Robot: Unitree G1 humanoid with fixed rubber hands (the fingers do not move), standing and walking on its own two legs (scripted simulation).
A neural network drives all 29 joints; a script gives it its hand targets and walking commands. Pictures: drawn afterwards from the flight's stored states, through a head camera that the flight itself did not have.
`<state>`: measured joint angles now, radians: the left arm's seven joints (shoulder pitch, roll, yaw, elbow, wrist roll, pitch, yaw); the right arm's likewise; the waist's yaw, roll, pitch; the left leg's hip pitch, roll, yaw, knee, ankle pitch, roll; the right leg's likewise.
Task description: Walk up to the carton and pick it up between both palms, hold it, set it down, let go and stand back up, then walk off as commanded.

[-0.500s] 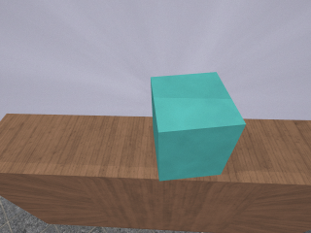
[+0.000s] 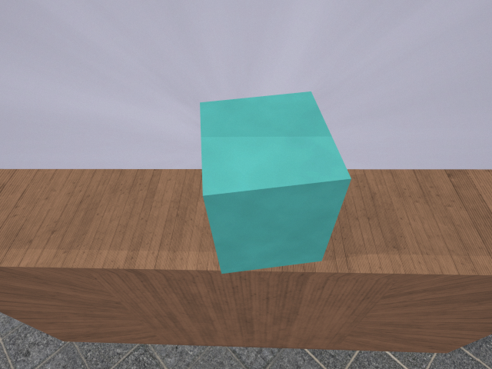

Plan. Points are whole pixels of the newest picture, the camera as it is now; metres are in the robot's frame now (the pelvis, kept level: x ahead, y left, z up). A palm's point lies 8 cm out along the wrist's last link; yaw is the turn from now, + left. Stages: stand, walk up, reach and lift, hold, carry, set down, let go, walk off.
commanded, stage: walk up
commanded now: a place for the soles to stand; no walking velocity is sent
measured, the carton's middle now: (264, 186) +0.44 -0.01 +0.04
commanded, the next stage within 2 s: stand in 0.86 s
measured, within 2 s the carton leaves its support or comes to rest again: neither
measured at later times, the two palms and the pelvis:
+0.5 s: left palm out of the picture +0.09 +0.26 -0.10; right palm out of the picture +0.12 -0.33 -0.10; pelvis +0.02 -0.03 +0.01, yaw +3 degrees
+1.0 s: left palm out of the picture +0.08 +0.29 -0.10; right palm out of the picture +0.10 -0.30 -0.10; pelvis +0.01 -0.01 +0.02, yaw +3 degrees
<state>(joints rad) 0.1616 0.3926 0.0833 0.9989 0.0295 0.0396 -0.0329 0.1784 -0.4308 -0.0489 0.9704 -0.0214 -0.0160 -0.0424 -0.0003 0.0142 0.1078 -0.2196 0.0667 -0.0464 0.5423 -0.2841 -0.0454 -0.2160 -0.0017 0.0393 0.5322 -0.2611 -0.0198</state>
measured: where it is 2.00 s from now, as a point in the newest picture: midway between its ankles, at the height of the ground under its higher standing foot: outside the picture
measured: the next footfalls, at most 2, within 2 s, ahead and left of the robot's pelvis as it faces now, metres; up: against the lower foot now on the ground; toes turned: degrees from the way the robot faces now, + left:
left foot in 0.24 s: +0.04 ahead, +0.11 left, +0.00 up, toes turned +3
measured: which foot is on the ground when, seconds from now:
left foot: down 0.00-0.00, up 0.02-0.22, down 0.24-1.00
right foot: down 0.00-1.00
